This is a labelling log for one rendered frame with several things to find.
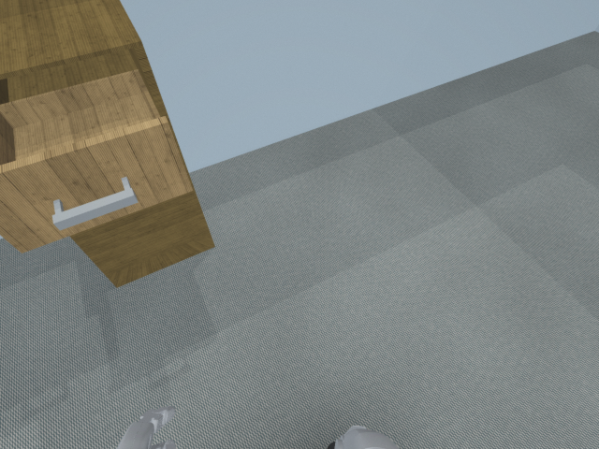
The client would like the cabinet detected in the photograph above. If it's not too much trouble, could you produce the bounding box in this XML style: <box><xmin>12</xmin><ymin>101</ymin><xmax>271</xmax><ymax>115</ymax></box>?
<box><xmin>0</xmin><ymin>0</ymin><xmax>215</xmax><ymax>288</ymax></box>

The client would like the robot right thigh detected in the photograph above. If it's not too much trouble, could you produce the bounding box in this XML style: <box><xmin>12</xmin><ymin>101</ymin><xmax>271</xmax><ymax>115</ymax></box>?
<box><xmin>334</xmin><ymin>428</ymin><xmax>400</xmax><ymax>449</ymax></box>

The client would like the handle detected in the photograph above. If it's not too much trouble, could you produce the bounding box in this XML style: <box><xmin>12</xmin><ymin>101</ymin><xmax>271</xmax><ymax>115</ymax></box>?
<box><xmin>52</xmin><ymin>177</ymin><xmax>138</xmax><ymax>230</ymax></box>

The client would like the drawer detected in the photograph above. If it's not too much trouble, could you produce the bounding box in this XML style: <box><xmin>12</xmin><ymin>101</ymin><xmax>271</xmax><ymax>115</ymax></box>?
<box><xmin>0</xmin><ymin>69</ymin><xmax>193</xmax><ymax>253</ymax></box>

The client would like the left robot hand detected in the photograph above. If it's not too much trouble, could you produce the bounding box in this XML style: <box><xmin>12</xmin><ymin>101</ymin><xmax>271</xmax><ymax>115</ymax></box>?
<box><xmin>117</xmin><ymin>406</ymin><xmax>176</xmax><ymax>449</ymax></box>

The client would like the robot right shin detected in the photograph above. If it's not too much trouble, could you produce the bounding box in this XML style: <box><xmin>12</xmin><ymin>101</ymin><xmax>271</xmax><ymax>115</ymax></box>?
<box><xmin>344</xmin><ymin>426</ymin><xmax>367</xmax><ymax>435</ymax></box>

